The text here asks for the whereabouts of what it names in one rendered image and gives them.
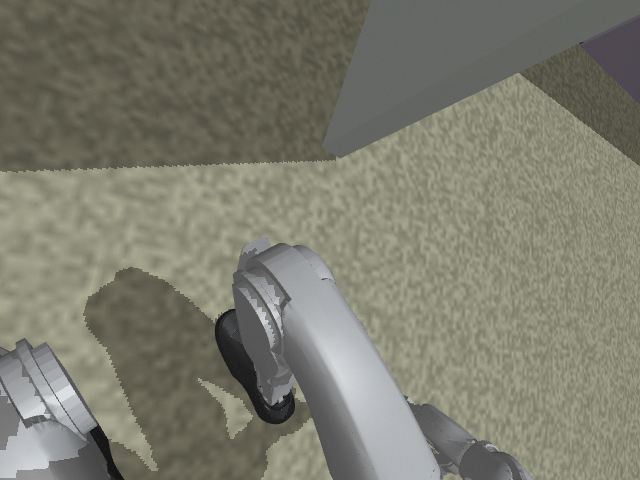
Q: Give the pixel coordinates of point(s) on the right robot hand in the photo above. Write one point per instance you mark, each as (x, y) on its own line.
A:
(446, 436)

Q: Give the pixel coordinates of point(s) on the left robot foot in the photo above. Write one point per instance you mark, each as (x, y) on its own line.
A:
(103, 444)

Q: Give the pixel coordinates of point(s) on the right robot arm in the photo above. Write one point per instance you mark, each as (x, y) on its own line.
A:
(484, 461)

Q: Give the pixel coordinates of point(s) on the right robot foot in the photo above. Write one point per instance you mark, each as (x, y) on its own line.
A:
(242, 368)

